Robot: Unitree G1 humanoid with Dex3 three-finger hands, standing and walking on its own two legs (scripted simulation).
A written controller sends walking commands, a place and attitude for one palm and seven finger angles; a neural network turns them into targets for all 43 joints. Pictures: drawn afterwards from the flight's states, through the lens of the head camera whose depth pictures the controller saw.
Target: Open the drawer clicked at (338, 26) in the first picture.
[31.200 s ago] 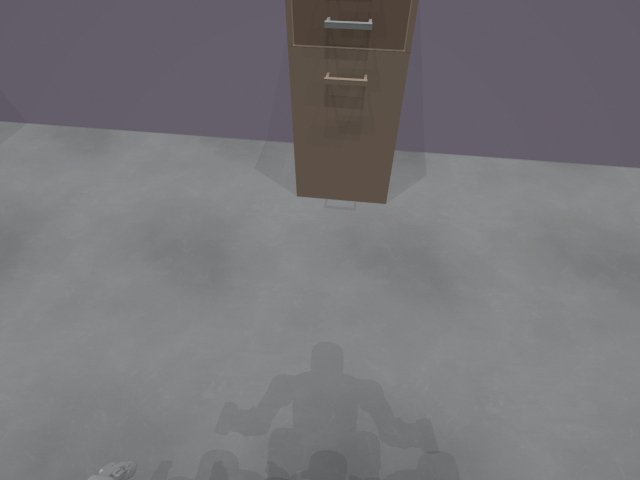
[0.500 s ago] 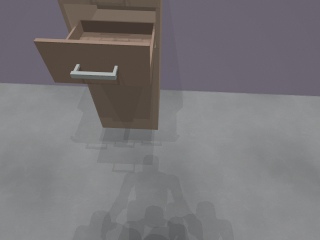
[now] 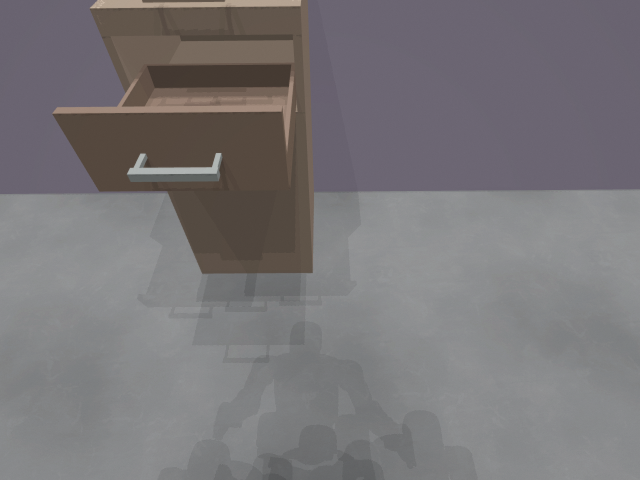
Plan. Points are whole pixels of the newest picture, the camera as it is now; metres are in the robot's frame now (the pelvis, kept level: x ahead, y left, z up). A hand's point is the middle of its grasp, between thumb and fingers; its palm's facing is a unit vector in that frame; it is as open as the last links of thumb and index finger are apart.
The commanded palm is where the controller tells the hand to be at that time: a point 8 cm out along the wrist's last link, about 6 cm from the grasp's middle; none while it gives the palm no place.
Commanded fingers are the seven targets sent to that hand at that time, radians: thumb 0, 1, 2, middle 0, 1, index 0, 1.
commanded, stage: let the arm hang, fingers relaxed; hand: left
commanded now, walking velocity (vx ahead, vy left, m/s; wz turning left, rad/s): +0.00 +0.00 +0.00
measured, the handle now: (177, 166) +0.61 +0.29 +0.03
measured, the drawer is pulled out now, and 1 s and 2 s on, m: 0.30 0.30 0.30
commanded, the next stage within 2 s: look to check the result in 0.04 s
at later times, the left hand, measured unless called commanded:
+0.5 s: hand out of the picture +0.11 +0.24 -0.15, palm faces -0.03 -0.93 -0.36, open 7.3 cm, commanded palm none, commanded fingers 0.00 0.90 0.90 -0.20 -0.30 -0.20 -0.30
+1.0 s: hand out of the picture +0.13 +0.23 -0.15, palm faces -0.04 -0.94 -0.35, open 7.3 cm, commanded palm none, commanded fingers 0.00 0.90 0.90 -0.20 -0.30 -0.20 -0.30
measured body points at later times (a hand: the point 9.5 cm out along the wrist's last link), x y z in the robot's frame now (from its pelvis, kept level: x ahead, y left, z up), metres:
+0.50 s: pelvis +0.03 -0.01 +0.00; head +0.05 -0.02 +0.45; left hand +0.11 +0.29 -0.12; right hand +0.10 -0.30 -0.14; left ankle +0.02 +0.12 -0.74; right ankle +0.03 -0.11 -0.74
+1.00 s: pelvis +0.04 -0.01 +0.01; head +0.06 -0.02 +0.45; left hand +0.13 +0.28 -0.13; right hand +0.10 -0.30 -0.14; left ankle +0.02 +0.12 -0.74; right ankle +0.03 -0.11 -0.74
